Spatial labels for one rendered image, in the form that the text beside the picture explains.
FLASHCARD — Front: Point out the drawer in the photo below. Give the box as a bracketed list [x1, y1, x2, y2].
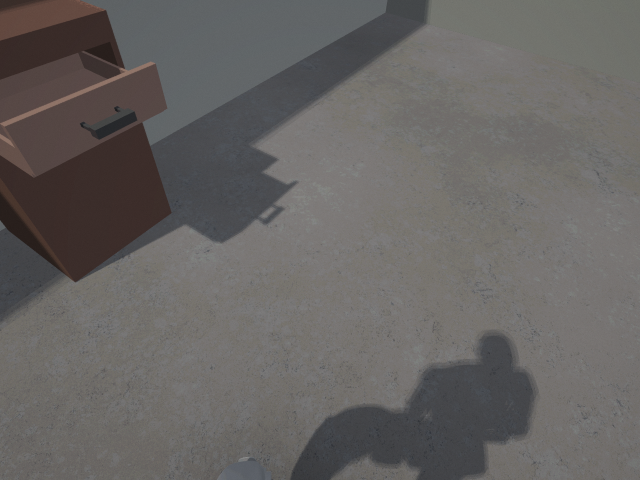
[0, 51, 167, 178]

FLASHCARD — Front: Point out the cabinet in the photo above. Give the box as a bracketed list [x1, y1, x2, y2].
[0, 0, 172, 282]

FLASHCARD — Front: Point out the handle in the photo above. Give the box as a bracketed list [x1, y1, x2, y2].
[80, 106, 137, 140]

